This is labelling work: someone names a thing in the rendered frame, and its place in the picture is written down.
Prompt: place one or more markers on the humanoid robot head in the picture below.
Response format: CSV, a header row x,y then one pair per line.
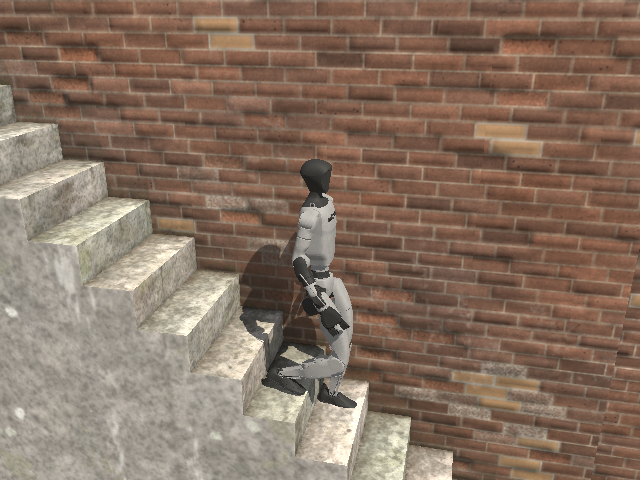
x,y
316,174

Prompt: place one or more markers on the robot right foot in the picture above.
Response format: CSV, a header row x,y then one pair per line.
x,y
289,384

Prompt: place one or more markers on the right robot upper arm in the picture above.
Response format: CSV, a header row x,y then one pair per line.
x,y
307,224

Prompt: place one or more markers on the robot right hand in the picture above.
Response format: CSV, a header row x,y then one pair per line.
x,y
329,318

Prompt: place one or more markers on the robot right forearm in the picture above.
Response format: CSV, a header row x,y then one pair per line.
x,y
300,267

